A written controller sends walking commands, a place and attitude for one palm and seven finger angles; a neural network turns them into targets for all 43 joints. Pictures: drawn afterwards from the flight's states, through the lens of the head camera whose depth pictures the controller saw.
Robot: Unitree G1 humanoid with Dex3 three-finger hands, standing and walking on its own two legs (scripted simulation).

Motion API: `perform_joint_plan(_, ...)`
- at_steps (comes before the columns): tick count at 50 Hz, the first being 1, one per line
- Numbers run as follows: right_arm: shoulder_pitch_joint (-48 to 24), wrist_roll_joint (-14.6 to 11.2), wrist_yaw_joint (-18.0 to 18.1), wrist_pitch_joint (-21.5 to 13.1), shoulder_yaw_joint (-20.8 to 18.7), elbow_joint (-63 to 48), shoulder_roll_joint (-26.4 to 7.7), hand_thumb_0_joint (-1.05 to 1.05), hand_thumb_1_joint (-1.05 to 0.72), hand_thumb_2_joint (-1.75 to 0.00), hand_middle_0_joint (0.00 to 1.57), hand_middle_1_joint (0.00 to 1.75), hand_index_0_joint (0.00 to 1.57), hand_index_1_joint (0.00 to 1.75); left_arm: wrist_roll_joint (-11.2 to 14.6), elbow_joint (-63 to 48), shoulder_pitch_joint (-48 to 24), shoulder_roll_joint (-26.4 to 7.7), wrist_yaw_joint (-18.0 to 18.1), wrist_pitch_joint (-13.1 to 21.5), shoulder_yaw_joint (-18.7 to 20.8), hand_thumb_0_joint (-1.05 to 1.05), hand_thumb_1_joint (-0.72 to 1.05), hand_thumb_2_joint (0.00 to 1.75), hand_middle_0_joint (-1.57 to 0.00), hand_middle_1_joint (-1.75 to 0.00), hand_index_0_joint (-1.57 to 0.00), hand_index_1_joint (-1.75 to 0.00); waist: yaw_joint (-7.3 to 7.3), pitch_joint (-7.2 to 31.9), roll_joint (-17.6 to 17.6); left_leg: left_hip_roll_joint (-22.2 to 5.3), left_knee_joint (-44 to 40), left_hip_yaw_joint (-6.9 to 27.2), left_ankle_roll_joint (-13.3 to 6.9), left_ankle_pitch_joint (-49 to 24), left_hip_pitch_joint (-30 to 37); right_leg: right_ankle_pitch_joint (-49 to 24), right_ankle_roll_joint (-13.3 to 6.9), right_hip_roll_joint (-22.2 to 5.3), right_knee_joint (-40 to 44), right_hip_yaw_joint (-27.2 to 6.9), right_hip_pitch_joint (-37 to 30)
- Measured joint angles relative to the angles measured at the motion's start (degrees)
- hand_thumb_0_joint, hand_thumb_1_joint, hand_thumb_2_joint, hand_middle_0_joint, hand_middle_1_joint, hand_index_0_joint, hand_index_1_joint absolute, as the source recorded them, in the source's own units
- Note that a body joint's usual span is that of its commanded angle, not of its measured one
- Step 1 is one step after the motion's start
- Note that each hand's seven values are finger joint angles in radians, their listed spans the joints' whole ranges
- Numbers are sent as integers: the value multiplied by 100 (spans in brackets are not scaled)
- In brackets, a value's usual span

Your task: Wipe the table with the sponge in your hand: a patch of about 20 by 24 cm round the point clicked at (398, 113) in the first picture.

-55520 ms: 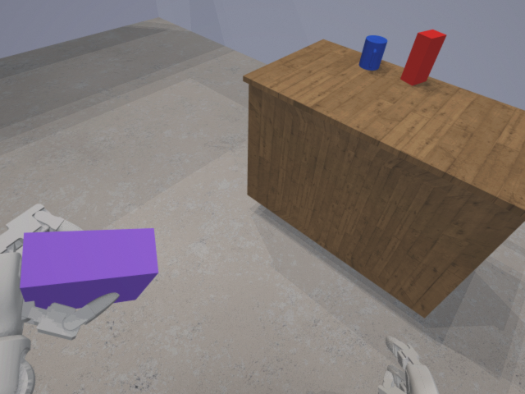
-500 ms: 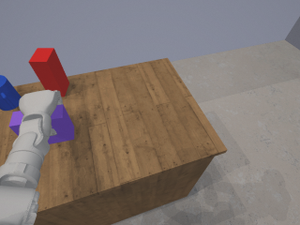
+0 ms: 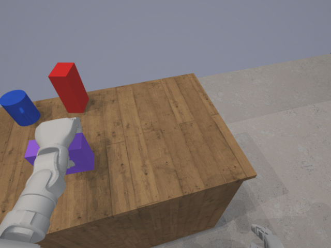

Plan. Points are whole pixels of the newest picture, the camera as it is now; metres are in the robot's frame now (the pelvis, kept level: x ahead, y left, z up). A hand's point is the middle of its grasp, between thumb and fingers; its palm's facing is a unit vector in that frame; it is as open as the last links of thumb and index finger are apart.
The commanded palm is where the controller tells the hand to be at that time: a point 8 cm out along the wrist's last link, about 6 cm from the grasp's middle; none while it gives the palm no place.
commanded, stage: wipe back along the first lane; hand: left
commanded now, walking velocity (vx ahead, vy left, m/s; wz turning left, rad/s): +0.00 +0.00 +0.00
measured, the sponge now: (66, 159) +0.33 +0.32 -0.01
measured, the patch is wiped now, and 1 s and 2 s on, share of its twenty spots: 1.00 1.00 1.00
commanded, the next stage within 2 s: lift the sponge slowly off the table in 0.54 s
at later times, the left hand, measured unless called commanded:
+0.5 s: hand (65, 163) +0.29 +0.28 +0.05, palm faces -0.01 -0.05 -1.00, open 9.6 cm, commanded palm +0.25 +0.27 +0.08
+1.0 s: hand (63, 173) +0.26 +0.27 +0.05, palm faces -0.05 -0.09 -0.99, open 9.5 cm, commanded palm +0.24 +0.27 +0.11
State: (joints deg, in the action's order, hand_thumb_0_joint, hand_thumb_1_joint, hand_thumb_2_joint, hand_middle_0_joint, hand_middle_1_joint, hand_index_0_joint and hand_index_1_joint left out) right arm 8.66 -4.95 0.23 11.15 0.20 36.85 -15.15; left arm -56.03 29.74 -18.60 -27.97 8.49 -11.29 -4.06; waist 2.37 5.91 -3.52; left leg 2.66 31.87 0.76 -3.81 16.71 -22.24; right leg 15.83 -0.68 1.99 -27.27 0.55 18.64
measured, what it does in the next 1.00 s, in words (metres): stands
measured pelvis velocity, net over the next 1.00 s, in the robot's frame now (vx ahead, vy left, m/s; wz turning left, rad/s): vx -0.01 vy -0.01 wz -0.01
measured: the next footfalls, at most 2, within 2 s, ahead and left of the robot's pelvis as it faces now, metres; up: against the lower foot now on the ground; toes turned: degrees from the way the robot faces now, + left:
none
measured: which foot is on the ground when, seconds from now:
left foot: down 0.00-1.00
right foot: down 0.00-1.00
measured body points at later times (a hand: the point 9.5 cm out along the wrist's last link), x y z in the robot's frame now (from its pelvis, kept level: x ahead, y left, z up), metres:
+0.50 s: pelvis +0.00 +0.00 +0.00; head +0.01 -0.03 +0.45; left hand +0.28 +0.28 +0.10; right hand +0.19 -0.24 -0.10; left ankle -0.01 +0.07 -0.73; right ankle -0.03 -0.12 -0.73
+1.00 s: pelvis -0.01 -0.01 +0.01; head -0.01 -0.03 +0.46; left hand +0.26 +0.27 +0.10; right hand +0.20 -0.24 -0.10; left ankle -0.01 +0.07 -0.73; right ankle -0.03 -0.12 -0.73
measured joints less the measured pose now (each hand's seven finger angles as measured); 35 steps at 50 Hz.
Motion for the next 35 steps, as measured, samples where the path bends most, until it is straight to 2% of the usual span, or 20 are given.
perform_joint_plan(13, -121, 24, -55, -122, 24, -29, -30, 1, -90, -89, 20, 30, 20, 30, 126, -1204, 1150, 54, 56, -78, 66, 1, -47, 103, -74, -146, -77, -150, 58, -35, -71, -18, -153, -65, 13, 16, 337, 10, -5, 15, 105, -79, -291)
perform_joint_plan(22, -234, 29, -26, -169, 0, -16, -81, 1, -90, -90, 20, 30, 20, 30, 118, -1608, 1389, 181, 46, -401, -46, 1, -47, 103, -73, -147, -78, -149, 106, -154, -66, -1, -231, -51, 22, -61, 472, -31, -18, -2, 132, -65, -409)
perform_joint_plan(35, -318, 52, 24, -219, 107, -9, 21, 1, -90, -90, 20, 30, 20, 30, 170, -1941, 1755, 219, -19, -412, -63, 1, -47, 103, -73, -147, -78, -149, 164, -214, -69, -19, -318, -89, 38, -122, 643, -76, -40, 13, 154, -107, -536)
